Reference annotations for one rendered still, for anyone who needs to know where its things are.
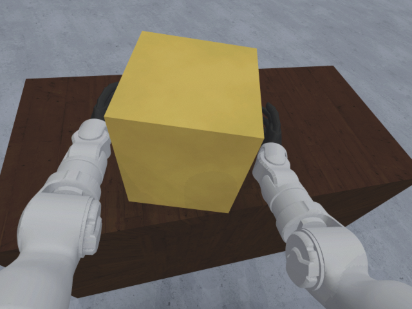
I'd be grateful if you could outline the left robot forearm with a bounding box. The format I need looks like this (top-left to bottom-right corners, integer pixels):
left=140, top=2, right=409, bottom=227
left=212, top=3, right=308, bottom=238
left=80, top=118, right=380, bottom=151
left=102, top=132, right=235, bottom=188
left=17, top=118, right=111, bottom=251

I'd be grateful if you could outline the pedestal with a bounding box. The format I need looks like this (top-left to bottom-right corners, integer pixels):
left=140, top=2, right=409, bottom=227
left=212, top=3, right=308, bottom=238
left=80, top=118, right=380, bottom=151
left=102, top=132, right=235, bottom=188
left=0, top=66, right=412, bottom=298

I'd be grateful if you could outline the right robot hand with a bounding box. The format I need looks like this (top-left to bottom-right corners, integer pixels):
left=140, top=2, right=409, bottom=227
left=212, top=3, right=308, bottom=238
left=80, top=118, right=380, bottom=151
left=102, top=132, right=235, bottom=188
left=261, top=102, right=282, bottom=145

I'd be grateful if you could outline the robot left upper arm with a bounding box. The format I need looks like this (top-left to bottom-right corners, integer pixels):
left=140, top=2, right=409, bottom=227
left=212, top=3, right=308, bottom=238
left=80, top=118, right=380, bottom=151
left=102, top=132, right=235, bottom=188
left=0, top=192, right=102, bottom=309

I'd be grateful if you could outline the left robot hand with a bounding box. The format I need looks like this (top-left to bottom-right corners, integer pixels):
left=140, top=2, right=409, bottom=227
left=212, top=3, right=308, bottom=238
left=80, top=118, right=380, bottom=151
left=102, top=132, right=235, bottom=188
left=90, top=82, right=119, bottom=121

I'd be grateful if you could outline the robot right upper arm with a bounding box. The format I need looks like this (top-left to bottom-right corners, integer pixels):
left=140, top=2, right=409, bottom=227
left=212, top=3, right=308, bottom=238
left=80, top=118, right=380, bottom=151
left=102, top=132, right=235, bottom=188
left=285, top=227, right=412, bottom=309

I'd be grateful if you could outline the carton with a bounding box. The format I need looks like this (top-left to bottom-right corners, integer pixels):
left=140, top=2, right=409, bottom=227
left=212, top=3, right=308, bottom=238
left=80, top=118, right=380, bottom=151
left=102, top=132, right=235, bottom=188
left=104, top=31, right=264, bottom=213

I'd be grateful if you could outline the right robot forearm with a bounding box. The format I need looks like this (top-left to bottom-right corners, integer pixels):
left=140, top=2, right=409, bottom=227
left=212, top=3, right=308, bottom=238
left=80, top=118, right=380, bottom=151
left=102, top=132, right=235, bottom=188
left=252, top=142, right=368, bottom=261

